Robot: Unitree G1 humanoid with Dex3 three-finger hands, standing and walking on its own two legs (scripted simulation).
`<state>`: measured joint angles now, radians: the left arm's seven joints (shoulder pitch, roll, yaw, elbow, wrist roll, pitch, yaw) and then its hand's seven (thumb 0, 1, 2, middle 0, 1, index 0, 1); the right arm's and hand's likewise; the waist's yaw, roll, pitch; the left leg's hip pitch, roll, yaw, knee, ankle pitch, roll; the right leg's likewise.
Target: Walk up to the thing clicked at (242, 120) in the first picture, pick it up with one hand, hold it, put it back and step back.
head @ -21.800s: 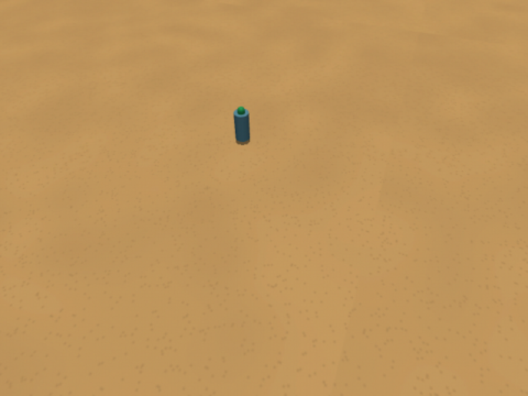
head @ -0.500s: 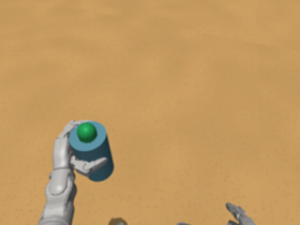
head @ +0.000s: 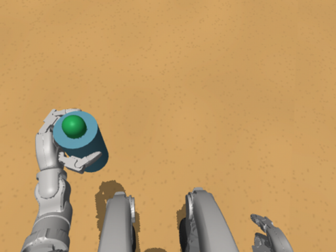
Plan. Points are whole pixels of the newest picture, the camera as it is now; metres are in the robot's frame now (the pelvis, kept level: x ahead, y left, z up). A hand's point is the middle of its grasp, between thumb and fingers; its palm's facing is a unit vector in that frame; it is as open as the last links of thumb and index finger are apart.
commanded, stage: crouch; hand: left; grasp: from the side
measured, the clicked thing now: (83, 142) +0.39 +0.20 -0.06
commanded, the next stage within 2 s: lower in 1.22 s
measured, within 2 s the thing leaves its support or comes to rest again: neither
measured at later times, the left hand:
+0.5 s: hand (91, 148) +0.42 +0.22 -0.23, palm faces +0.24 -0.97 -0.04, open 11.8 cm
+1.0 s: hand (93, 151) +0.44 +0.24 -0.31, palm faces +0.19 -0.98 -0.03, open 11.8 cm
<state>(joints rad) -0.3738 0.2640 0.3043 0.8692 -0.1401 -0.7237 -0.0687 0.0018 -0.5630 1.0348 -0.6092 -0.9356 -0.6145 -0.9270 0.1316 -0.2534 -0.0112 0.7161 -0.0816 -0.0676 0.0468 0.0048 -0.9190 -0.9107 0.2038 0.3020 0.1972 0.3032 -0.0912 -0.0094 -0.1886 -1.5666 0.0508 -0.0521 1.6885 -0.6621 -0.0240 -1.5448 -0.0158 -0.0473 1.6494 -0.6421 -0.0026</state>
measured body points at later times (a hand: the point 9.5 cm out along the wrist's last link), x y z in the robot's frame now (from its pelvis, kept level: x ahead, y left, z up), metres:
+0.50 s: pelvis -0.04 +0.00 -0.16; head +0.18 +0.04 +0.23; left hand +0.40 +0.27 -0.22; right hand +0.03 -0.28 -0.28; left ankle +0.05 +0.13 -0.52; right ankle +0.05 -0.12 -0.52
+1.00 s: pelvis -0.05 +0.01 -0.23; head +0.19 +0.07 +0.15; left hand +0.42 +0.29 -0.31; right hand +0.01 -0.28 -0.33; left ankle +0.05 +0.13 -0.52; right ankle +0.05 -0.12 -0.52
